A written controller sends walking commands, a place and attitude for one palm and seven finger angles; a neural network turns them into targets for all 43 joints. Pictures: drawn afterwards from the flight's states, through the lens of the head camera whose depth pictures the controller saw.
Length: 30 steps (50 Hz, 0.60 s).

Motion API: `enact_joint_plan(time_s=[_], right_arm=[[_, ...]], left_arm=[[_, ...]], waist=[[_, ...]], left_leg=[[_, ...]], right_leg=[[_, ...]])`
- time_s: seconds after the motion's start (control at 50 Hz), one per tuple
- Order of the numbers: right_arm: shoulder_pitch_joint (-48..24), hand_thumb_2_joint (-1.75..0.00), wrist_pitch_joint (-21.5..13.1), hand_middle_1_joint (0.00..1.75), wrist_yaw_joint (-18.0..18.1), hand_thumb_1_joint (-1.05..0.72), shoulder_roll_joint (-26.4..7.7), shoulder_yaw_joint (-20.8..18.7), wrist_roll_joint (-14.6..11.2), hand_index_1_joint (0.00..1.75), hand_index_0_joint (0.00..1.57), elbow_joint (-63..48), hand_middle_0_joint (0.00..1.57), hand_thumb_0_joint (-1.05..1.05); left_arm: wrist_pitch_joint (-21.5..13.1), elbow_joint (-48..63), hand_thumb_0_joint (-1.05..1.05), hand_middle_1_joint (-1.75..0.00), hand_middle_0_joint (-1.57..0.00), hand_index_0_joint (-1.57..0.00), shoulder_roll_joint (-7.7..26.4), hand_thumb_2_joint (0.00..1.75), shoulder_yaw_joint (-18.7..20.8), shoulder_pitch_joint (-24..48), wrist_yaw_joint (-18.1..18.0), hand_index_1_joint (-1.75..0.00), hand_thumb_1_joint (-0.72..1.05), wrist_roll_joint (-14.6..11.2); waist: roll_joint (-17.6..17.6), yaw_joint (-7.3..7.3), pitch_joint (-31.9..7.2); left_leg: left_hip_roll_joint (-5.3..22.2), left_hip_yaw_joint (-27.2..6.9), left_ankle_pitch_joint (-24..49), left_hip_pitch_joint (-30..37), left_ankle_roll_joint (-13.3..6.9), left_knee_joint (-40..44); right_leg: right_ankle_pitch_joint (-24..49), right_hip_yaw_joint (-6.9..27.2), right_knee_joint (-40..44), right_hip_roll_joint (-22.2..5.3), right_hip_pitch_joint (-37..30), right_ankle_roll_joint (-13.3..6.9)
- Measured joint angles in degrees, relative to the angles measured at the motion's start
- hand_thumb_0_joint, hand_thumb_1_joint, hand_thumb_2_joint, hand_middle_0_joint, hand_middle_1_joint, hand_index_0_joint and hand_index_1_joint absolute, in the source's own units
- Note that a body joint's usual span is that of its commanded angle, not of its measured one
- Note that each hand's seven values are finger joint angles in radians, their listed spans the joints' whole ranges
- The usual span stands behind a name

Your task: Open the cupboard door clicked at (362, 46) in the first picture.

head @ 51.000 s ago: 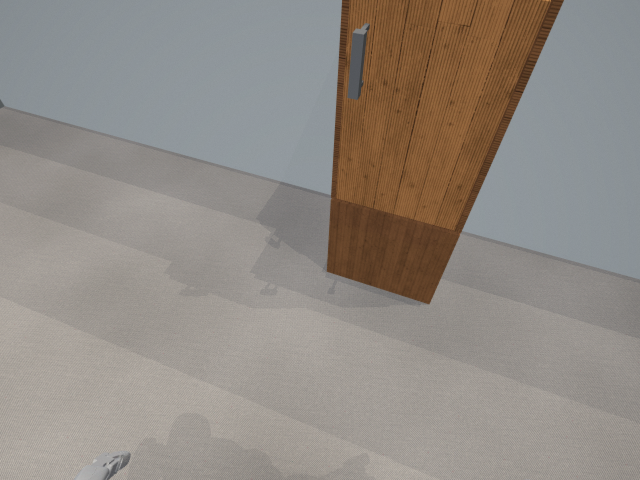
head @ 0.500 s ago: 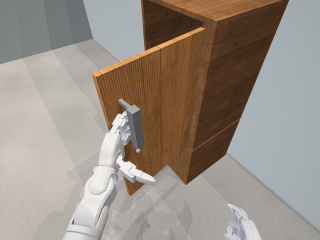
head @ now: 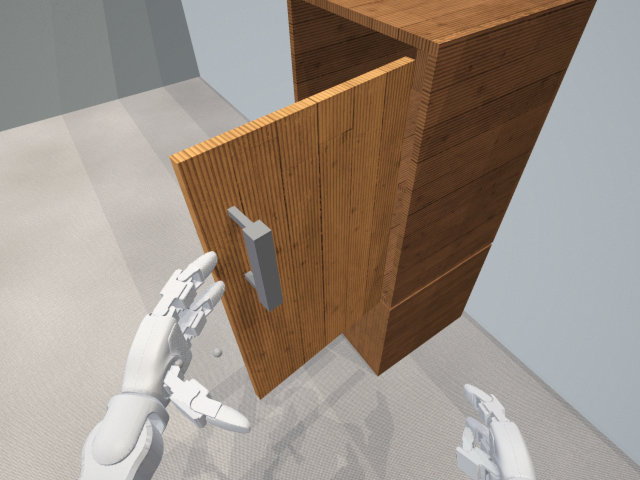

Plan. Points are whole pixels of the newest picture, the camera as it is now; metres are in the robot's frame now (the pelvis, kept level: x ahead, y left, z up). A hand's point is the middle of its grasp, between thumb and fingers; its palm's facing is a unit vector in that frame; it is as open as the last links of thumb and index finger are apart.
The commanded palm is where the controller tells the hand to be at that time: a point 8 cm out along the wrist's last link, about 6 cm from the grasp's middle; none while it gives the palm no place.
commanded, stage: slide the hand sideways off the handle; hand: left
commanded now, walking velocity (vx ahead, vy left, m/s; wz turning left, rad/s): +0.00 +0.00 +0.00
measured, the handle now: (254, 259) +0.35 +0.12 +0.11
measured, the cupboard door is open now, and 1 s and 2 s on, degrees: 97 97 97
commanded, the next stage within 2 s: draw the hand back to the body in 0.18 s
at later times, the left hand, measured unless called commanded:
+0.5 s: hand (178, 369) +0.20 +0.16 +0.11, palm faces -0.04 -1.00 -0.08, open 16.3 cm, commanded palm +0.17 +0.23 +0.12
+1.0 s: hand (101, 368) +0.19 +0.23 +0.13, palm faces +0.25 -0.92 -0.29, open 14.7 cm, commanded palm +0.15 +0.28 +0.15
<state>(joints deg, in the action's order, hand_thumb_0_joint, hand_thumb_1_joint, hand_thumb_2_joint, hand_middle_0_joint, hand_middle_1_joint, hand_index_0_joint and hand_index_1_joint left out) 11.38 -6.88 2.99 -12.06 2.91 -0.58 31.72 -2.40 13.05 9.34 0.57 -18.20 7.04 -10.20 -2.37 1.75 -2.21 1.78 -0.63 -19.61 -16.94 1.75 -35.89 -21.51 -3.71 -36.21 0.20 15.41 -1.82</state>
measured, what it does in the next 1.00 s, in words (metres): stands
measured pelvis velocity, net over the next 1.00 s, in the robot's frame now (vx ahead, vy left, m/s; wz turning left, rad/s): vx -0.01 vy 0.02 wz -0.01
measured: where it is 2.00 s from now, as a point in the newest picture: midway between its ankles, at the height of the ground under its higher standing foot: outside the picture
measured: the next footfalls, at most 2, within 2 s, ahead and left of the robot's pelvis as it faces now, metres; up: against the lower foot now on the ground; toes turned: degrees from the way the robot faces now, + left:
none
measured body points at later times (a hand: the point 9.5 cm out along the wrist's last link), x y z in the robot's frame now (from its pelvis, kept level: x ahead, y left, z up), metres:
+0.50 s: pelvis -0.01 +0.00 +0.00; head -0.02 -0.02 +0.44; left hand +0.20 +0.22 +0.12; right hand +0.17 -0.21 -0.08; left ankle -0.01 +0.14 -0.73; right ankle -0.03 -0.09 -0.73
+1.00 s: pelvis -0.01 +0.02 +0.01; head -0.02 +0.01 +0.46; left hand +0.17 +0.28 +0.15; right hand +0.19 -0.18 -0.06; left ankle -0.01 +0.14 -0.73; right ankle -0.03 -0.09 -0.73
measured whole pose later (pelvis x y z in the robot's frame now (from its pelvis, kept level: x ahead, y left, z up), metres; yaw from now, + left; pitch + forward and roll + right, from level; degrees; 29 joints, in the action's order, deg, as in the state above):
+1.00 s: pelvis -0.01 +0.02 +0.01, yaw +0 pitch -3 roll -1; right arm 11.4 -11.9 5.2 -11.8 3.6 0.4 34.9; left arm -4.0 24.1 15.9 8.9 -27.8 -3.1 -3.9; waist -2.5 3.2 1.0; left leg 1.0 0.1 -16.6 -11.3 0.0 -30.5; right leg -16.6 -3.0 -27.8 -0.3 8.5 -0.1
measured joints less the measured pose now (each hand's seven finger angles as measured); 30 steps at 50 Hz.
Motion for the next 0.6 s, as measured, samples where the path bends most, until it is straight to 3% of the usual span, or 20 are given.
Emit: enact_joint_plan(time_s=[0.2,0.4,0.6], right_arm=[[1.68,-0.89,-2.35,0.3,0.55,-0.9,-1.16,-0.49,-0.47,0.3,0.2,0.05,0.2,0.01],[1.64,-0.89,-5.55,0.3,1.32,-0.9,-1.27,-0.6,-0.61,0.3,0.2,1.28,0.2,0.01],[2.15,-0.89,-6.2,0.3,1.99,-0.9,-0.88,0.48,-1.4,0.3,0.2,2.07,0.2,0.01]], left_arm=[[-2.86,3.17,-0.01,-0.3,-0.15,-0.15,1.56,0.3,3.17,-7.09,4.89,-0.3,-0.5,-3.0],[-5.09,2.96,-0.01,-0.3,-0.15,-0.15,1.88,0.3,2.79,-4.29,4.75,-0.3,-0.5,-3.09],[-0.47,2.43,-0.01,-0.3,-0.15,-0.15,4.43,0.3,8.52,-3.17,6.29,-0.3,-0.5,-6.02]], waist=[[-0.69,0.1,-0.68],[-0.8,-0.11,0.28],[-1.1,-0.04,-0.25]], left_leg=[[0.1,-0.62,-0.91,-1.4,0.16,-2.01],[-0.1,-1.13,-0.82,-3.51,-0.03,-3.99],[-0.08,-0.43,-0.16,-1.43,-0.51,-2.34]], right_leg=[[-0.89,-0.57,-1.58,0.09,0.98,-0.1],[-0.69,-1.02,-3.02,-0.11,2.66,0.02],[0.54,-0.32,-0.8,-0.05,0.58,0.52]])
